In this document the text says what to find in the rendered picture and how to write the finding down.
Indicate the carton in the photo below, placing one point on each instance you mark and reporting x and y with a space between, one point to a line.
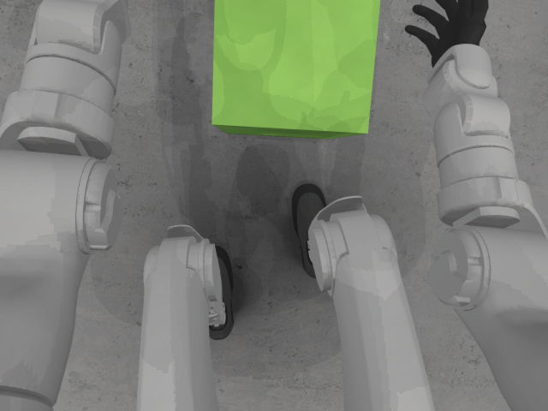
294 68

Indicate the right robot forearm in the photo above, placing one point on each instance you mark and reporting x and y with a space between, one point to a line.
475 155

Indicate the robot right upper arm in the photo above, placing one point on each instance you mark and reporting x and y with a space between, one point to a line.
497 282

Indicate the robot right hand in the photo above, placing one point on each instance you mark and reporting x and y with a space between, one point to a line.
466 25

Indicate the robot right foot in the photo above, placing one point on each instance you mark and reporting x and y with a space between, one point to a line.
308 200

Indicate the left robot forearm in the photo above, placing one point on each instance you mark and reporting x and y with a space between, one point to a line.
70 77

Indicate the robot right shin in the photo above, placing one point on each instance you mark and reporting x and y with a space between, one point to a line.
353 203

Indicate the robot left upper arm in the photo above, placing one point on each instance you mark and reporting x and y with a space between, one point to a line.
55 211

